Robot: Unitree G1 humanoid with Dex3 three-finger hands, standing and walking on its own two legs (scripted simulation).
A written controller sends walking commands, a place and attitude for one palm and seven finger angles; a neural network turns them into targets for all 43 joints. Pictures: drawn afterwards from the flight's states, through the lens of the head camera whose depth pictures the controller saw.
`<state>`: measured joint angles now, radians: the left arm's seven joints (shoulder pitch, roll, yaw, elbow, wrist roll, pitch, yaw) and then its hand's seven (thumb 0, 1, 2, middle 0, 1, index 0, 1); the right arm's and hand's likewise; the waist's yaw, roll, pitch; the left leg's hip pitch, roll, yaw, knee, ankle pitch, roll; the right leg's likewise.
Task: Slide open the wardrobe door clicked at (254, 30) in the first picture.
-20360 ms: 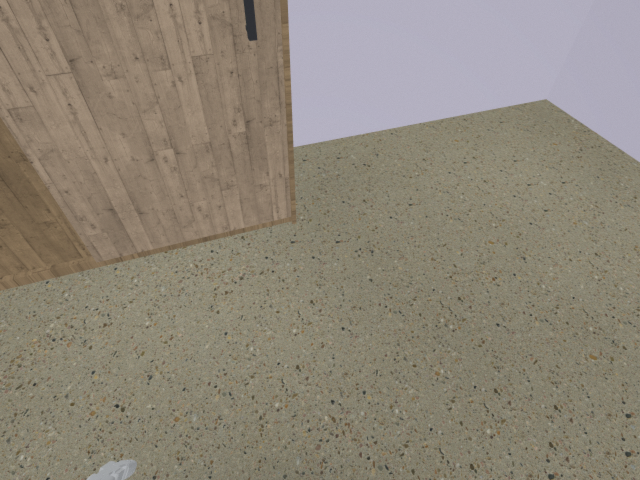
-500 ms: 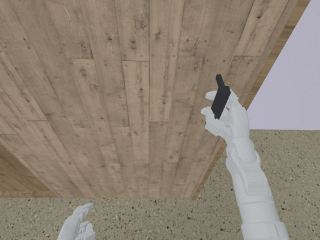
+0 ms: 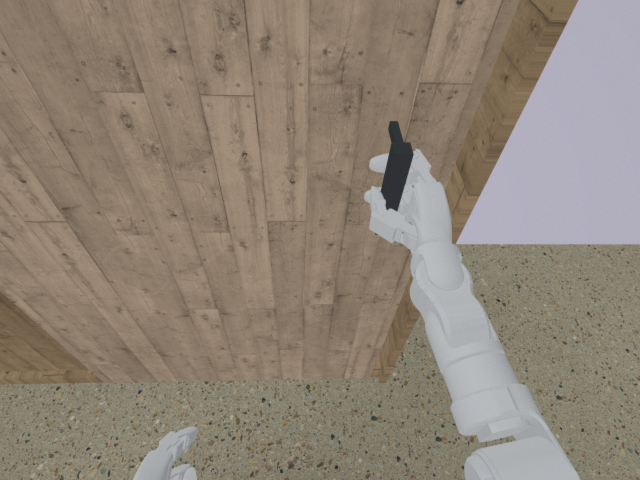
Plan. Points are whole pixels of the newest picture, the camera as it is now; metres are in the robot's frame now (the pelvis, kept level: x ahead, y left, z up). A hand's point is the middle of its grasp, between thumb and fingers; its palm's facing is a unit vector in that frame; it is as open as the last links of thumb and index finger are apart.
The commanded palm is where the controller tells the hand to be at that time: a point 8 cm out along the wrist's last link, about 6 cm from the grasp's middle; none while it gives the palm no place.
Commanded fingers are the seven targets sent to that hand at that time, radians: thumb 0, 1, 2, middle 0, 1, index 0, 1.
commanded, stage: step sideways, sliding the door along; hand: right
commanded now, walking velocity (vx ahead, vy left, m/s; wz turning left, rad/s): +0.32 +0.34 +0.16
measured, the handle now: (388, 180) +0.46 -0.05 +0.13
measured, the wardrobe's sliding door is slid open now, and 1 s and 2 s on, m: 0.04 0.14 0.49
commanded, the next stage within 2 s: none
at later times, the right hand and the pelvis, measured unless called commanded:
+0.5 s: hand (336, 214) +0.40 +0.02 +0.13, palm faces -0.10 +0.99 -0.10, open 6.0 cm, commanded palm +0.39 -0.02 +0.14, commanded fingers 0.00 -0.90 -0.90 0.45 1.40 0.45 1.40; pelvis -0.01 +0.08 +0.01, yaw +0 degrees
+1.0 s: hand (280, 208) +0.40 +0.09 +0.12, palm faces +0.21 +0.97 -0.08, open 6.1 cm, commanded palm +0.37 +0.11 +0.14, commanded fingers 0.00 -0.90 -0.90 0.45 1.40 0.45 1.40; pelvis +0.01 +0.24 -0.02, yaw -2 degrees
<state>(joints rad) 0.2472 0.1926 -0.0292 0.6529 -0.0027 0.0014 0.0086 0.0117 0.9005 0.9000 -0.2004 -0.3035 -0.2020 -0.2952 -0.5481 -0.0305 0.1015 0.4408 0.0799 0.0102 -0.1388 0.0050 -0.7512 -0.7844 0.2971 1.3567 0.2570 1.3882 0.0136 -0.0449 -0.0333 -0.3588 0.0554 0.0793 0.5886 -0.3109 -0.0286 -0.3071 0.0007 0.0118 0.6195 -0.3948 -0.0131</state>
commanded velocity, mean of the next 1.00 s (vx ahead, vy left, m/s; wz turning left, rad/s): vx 0.09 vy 0.31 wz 0.11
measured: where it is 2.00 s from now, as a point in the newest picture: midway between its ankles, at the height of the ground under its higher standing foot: outside the picture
